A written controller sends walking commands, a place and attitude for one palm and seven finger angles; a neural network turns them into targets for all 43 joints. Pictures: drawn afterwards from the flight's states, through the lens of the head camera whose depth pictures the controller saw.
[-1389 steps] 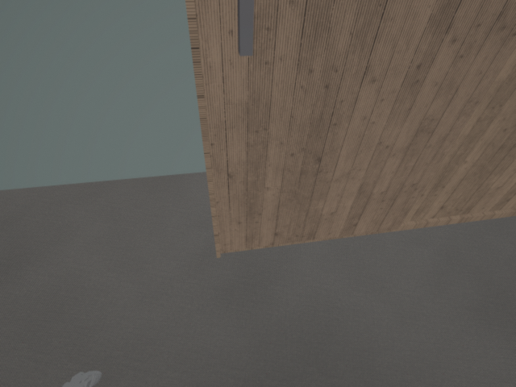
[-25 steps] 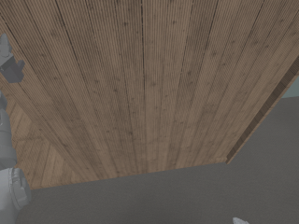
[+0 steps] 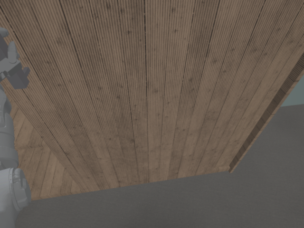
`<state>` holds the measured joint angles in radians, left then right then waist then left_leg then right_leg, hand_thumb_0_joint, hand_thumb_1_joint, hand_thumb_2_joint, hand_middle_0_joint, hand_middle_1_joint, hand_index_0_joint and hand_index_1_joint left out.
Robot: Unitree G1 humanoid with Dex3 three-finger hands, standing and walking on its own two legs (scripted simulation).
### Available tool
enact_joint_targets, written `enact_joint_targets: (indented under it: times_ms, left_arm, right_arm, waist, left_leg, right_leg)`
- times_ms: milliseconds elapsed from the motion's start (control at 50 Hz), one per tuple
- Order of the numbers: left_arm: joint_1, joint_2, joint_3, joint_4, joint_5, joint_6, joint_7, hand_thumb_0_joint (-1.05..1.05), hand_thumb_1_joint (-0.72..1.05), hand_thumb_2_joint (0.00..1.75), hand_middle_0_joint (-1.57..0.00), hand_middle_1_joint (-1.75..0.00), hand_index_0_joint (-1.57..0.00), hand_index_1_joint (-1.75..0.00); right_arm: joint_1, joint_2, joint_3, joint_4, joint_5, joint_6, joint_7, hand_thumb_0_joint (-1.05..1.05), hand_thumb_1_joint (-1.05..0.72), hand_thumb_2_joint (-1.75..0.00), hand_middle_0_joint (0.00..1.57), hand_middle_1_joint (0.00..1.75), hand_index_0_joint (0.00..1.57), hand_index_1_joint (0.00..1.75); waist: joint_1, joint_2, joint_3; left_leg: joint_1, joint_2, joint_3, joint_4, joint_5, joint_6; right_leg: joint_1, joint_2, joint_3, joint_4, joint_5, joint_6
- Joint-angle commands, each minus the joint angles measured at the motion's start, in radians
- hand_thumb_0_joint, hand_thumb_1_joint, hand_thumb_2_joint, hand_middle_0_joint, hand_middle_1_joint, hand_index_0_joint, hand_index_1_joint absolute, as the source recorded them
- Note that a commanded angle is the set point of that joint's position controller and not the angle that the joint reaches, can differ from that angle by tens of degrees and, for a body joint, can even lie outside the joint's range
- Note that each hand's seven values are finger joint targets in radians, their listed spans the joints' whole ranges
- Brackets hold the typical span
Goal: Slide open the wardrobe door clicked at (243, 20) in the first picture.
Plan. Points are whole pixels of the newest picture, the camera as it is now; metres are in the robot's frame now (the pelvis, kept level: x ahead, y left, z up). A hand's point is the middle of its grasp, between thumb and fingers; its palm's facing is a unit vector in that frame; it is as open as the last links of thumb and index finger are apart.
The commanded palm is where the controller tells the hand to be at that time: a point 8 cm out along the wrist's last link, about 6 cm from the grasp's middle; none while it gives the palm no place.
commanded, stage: stop walking and hold the door there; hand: left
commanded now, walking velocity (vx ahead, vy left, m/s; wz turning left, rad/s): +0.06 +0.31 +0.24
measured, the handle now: (3, 45) +0.45 +0.35 +0.27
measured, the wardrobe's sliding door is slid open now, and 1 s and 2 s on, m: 0.66 0.65 0.65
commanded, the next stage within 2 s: loosen the grip on the handle in 1.00 s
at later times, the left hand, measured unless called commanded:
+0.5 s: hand (11, 63) +0.41 +0.33 +0.25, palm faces +0.37 -0.92 -0.12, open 6.1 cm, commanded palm +0.38 +0.35 +0.22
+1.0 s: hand (10, 62) +0.41 +0.32 +0.25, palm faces +0.36 -0.93 -0.11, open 6.2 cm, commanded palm +0.37 +0.35 +0.22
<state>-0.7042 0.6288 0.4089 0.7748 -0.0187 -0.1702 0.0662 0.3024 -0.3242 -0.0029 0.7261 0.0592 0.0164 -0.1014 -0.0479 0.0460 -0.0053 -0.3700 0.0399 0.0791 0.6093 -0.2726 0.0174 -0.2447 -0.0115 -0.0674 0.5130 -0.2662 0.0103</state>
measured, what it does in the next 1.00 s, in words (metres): steps on the spot: left foot, then right foot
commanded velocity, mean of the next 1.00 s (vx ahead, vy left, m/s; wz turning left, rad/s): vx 0.02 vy -0.03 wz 0.03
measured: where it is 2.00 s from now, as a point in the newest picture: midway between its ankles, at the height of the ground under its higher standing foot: outside the picture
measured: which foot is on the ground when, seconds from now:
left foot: up 0.00-0.18, down 0.20-1.00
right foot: down 0.00-0.22, up 0.24-0.50, down 0.52-1.00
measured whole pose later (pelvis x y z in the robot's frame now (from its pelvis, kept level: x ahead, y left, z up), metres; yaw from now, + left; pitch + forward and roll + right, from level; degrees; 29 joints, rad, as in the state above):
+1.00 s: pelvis -0.03 +0.08 +0.00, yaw +2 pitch +0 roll -2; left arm -0.82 0.45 0.23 0.60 -0.09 -0.09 0.10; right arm 0.23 -0.28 0.03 0.70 0.05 -0.02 -0.09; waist 0.00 0.02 0.07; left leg -0.36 0.06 0.09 0.53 -0.17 0.02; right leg -0.20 0.04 -0.07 0.48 -0.29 -0.03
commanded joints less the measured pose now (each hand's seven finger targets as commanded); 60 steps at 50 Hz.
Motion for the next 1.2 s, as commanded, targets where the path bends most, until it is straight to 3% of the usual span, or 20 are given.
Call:
enact_joint_targets:
  times_ms: [0,140,160,200,220,280,440,480,560,600,680,720,760,940,1060,1080,1100,1120,1140,1180]
  left_arm:
    - [-0.287,0.353,0.080,-0.095,0.015,-0.003,0.017,0.00,0.90,0.90,-0.45,-1.40,-0.45,-1.40]
    - [-0.320,0.216,0.000,-0.232,0.008,-0.033,0.004,0.00,0.90,0.90,-0.45,-1.40,-0.45,-1.40]
    - [-0.342,0.153,-0.043,-0.285,-0.001,-0.044,0.002,0.00,0.90,0.90,-0.45,-1.40,-0.45,-1.40]
    - [-0.387,0.035,-0.143,-0.413,-0.022,-0.072,-0.012,0.00,0.90,0.90,-0.45,-1.40,-0.45,-1.40]
    - [-0.349,-0.011,-0.166,-0.398,-0.010,-0.066,-0.018,0.00,0.90,0.90,-0.45,-1.40,-0.45,-1.40]
    - [-0.414,-0.130,-0.271,-0.495,-0.032,-0.035,-0.011,0.00,0.90,0.90,-0.45,-1.40,-0.45,-1.40]
    - [-0.503,-0.037,-0.214,-0.508,-0.024,0.005,-0.009,0.00,0.90,0.90,-0.45,-1.40,-0.45,-1.40]
    - [-0.501,0.008,-0.172,-0.486,-0.020,0.006,-0.006,0.00,0.90,0.90,-0.45,-1.40,-0.45,-1.40]
    - [-0.474,0.060,-0.122,-0.417,-0.030,0.027,-0.001,0.00,0.90,0.90,-0.45,-1.40,-0.45,-1.40]
    - [-0.462,0.055,-0.126,-0.362,-0.034,0.030,0.002,0.00,0.90,0.90,-0.45,-1.40,-0.45,-1.40]
    - [-0.457,0.035,-0.131,-0.342,-0.035,0.022,-0.001,0.00,0.90,0.90,-0.45,-1.40,-0.45,-1.40]
    - [-0.439,-0.008,-0.165,-0.344,-0.039,0.016,-0.005,0.00,0.90,0.90,-0.45,-1.40,-0.45,-1.40]
    - [-0.455,-0.050,-0.199,-0.370,-0.042,0.005,-0.007,0.00,0.90,0.90,-0.45,-1.40,-0.45,-1.40]
    - [-0.430,-0.091,-0.255,-0.358,-0.046,0.025,-0.004,0.00,0.90,0.90,-0.45,-1.40,-0.45,-1.40]
    - [-0.404,-0.010,-0.188,-0.299,-0.041,0.031,0.003,0.00,0.90,0.90,-0.45,-1.40,-0.45,-1.40]
    - [-1.204,0.628,0.249,-0.330,0.084,0.010,-0.007,0.00,0.90,0.90,-0.45,-1.40,-0.45,-1.40]
    - [-1.218,0.550,0.293,-0.157,0.091,0.086,-0.040,0.00,0.78,0.84,-0.45,-1.40,-0.45,-1.40]
    - [-0.969,0.211,0.023,-0.112,0.064,0.123,-0.064,0.00,0.66,0.78,-0.45,-1.40,-0.45,-1.40]
    - [-0.686,0.070,0.039,0.055,0.057,0.134,-0.093,0.00,0.54,0.73,-0.45,-1.40,-0.45,-1.40]
    - [-0.629,0.181,0.129,-0.151,-0.004,0.064,-0.104,0.00,0.30,0.61,-0.45,-1.40,-0.45,-1.40]
  right_arm:
    - [-0.076,-0.143,-0.059,-0.121,-0.003,-0.042,-0.007,0.00,-0.90,-0.90,0.20,0.30,0.20,0.30]
    - [-0.108,-0.093,-0.051,-0.108,-0.022,-0.044,-0.008,0.00,-0.90,-0.90,0.20,0.30,0.20,0.30]
    - [-0.115,-0.093,-0.053,-0.114,-0.017,-0.047,-0.011,0.00,-0.90,-0.90,0.20,0.30,0.20,0.30]
    - [-0.117,-0.114,-0.056,-0.151,-0.011,-0.050,-0.011,0.00,-0.90,-0.90,0.20,0.30,0.20,0.30]
    - [-0.091,-0.091,-0.049,-0.153,-0.017,-0.056,0.006,0.00,-0.90,-0.90,0.20,0.30,0.20,0.30]
    - [-0.108,-0.081,-0.045,-0.139,-0.012,-0.080,0.006,0.00,-0.90,-0.90,0.20,0.30,0.20,0.30]
    - [-0.128,-0.053,0.000,-0.152,-0.024,-0.095,0.032,0.00,-0.90,-0.90,0.20,0.30,0.20,0.30]
    - [-0.126,-0.060,0.000,-0.154,-0.024,-0.090,0.032,0.00,-0.90,-0.90,0.20,0.30,0.20,0.30]
    - [-0.134,-0.044,0.000,-0.175,-0.006,-0.087,0.021,0.00,-0.90,-0.90,0.20,0.30,0.20,0.30]
    - [-0.148,-0.044,0.007,-0.168,-0.004,-0.085,0.009,0.00,-0.90,-0.90,0.20,0.30,0.20,0.30]
    - [-0.137,-0.057,0.005,-0.150,-0.008,-0.084,-0.005,0.00,-0.90,-0.90,0.20,0.30,0.20,0.30]
    - [-0.124,-0.077,-0.003,-0.151,-0.008,-0.075,-0.001,0.00,-0.90,-0.90,0.20,0.30,0.20,0.30]
    - [-0.139,-0.079,-0.003,-0.153,-0.016,-0.074,0.003,0.00,-0.90,-0.90,0.20,0.30,0.20,0.30]
    - [-0.111,-0.083,-0.015,-0.156,-0.007,-0.077,-0.001,0.00,-0.90,-0.90,0.20,0.30,0.20,0.30]
    - [-0.107,-0.079,-0.008,-0.146,-0.005,-0.060,-0.007,0.00,-0.90,-0.90,0.20,0.30,0.20,0.30]
    - [-0.081,-0.111,-0.087,-0.155,-0.017,-0.113,0.035,0.00,-0.90,-0.90,0.20,0.30,0.20,0.30]
    - [-0.043,-0.130,-0.143,-0.040,-0.113,-0.177,0.040,0.00,-0.90,-0.90,0.20,0.30,0.20,0.30]
    - [-0.010,-0.112,-0.104,-0.088,-0.049,-0.192,0.045,0.00,-0.90,-0.90,0.20,0.30,0.20,0.30]
    - [0.048,-0.087,-0.095,-0.072,-0.036,-0.187,0.046,0.00,-0.90,-0.90,0.20,0.30,0.20,0.30]
    - [-0.025,-0.104,-0.079,-0.107,-0.046,-0.189,0.044,0.00,-0.90,-0.90,0.20,0.30,0.20,0.30]
  waist:
    - [0.074,-0.199,-0.131]
    - [0.033,-0.235,-0.143]
    - [0.027,-0.167,-0.150]
    - [0.026,0.203,-0.187]
    - [0.033,0.165,-0.221]
    - [0.014,0.020,-0.237]
    - [0.037,0.184,-0.307]
    - [0.045,0.111,-0.336]
    - [0.041,-0.210,-0.339]
    - [0.047,-0.221,-0.299]
    - [0.053,-0.098,-0.270]
    - [0.052,0.056,-0.281]
    - [0.051,0.152,-0.245]
    - [0.040,-0.012,-0.290]
    - [0.043,-0.076,-0.285]
    - [0.065,-0.173,-0.172]
    - [0.016,0.061,-0.465]
    - [-0.020,-0.092,-0.517]
    - [-0.011,-0.227,-0.473]
    - [0.050,-0.089,-0.494]
  left_leg:
    - [-0.178,0.013,-0.130,0.245,-0.189,-0.016]
    - [0.164,-0.026,0.009,-0.105,0.098,-0.037]
    - [0.233,0.026,-0.018,-0.160,0.211,-0.023]
    - [0.290,0.298,-0.359,-0.220,0.658,0.136]
    - [0.280,0.320,-0.345,-0.236,0.581,0.169]
    - [0.297,0.301,-0.317,-0.217,0.486,0.166]
    - [0.359,0.278,-0.243,-0.155,0.506,0.122]
    - [0.309,0.249,-0.224,-0.100,0.484,0.090]
    - [0.132,0.089,-0.074,0.028,0.191,-0.006]
    - [0.043,0.051,-0.071,0.045,-0.001,-0.010]
    - [0.161,0.076,-0.088,-0.081,0.244,0.006]
    - [0.263,0.174,-0.204,-0.128,0.470,0.055]
    - [0.229,0.251,-0.311,-0.207,0.371,0.098]
    - [0.238,0.151,-0.134,-0.107,0.331,0.022]
    - [0.224,0.133,-0.116,-0.078,0.361,0.016]
    - [0.170,0.048,-0.001,-0.051,0.272,0.034]
    - [0.011,-0.028,-0.025,-0.202,0.461,0.023]
    - [0.228,-0.033,0.007,-0.077,0.515,0.011]
    - [0.238,-0.020,-0.019,-0.073,0.514,0.025]
    - [0.313,-0.025,-0.016,-0.088,0.452,0.033]
  right_leg:
    - [0.200,-0.440,0.335,-0.166,0.390,-0.157]
    - [0.020,-0.342,0.041,0.005,0.440,-0.036]
    - [-0.040,-0.268,-0.007,0.088,0.348,-0.010]
    - [-0.191,-0.037,-0.035,0.408,-0.236,0.050]
    - [-0.181,-0.030,0.023,0.487,-0.351,0.028]
    - [-0.186,-0.031,0.058,0.450,-0.210,0.030]
    - [-0.044,0.015,0.034,0.053,-0.123,0.009]
    - [0.078,-0.002,0.059,-0.099,0.016,-0.002]
    - [0.217,-0.176,0.163,-0.077,0.481,-0.054]
    - [0.262,-0.214,0.175,-0.060,0.628,-0.069]
    - [0.165,-0.164,0.104,-0.019,0.474,-0.032]
    - [0.066,-0.066,0.061,0.008,0.193,0.007]
    - [0.028,-0.013,0.063,0.039,-0.061,0.005]
    - [0.091,-0.094,0.126,-0.103,0.172,-0.016]
    - [0.093,-0.124,0.125,-0.094,0.300,-0.011]
    - [0.039,-0.098,0.206,-0.204,0.465,0.028]
    - [0.195,-0.024,0.073,0.036,0.703,-0.087]
    - [0.037,-0.005,0.055,0.020,0.621,-0.064]
    - [-0.007,0.010,0.033,0.010,0.618,-0.044]
    - [0.024,0.001,0.070,-0.037,0.524,-0.030]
